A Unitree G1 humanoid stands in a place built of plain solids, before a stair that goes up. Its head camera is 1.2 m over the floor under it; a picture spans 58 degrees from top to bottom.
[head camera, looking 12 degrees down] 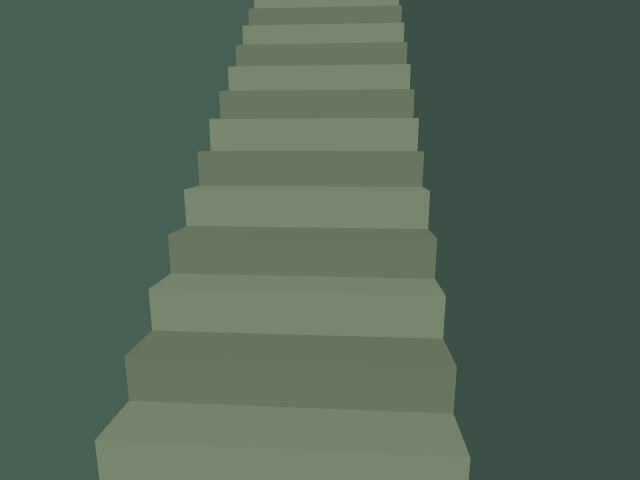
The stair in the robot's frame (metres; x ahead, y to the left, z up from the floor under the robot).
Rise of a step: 0.20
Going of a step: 0.24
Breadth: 1.39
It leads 4 degrees to the right of straight ahead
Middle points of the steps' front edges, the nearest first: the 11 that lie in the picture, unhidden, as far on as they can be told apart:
1.30 0.15 0.20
1.54 0.13 0.39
1.78 0.11 0.59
2.03 0.10 0.79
2.27 0.08 0.98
2.51 0.06 1.18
2.75 0.05 1.38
3.00 0.03 1.58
3.24 0.01 1.77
3.48 0.00 1.97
3.73 -0.02 2.17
